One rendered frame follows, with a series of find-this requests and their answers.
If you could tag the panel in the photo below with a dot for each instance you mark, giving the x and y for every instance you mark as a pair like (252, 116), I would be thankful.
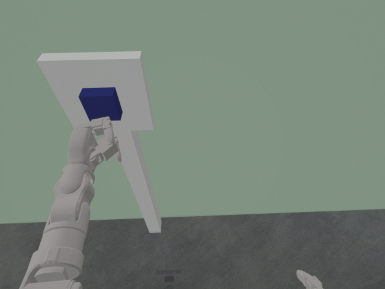
(68, 73)

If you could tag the right robot hand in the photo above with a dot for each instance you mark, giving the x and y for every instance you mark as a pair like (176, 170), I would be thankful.
(310, 282)

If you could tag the robot left forearm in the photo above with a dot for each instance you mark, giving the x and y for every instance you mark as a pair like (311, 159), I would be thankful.
(59, 256)

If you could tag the left robot hand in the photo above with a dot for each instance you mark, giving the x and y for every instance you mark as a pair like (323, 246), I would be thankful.
(84, 149)

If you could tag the button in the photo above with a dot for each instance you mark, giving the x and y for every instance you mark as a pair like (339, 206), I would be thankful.
(101, 102)

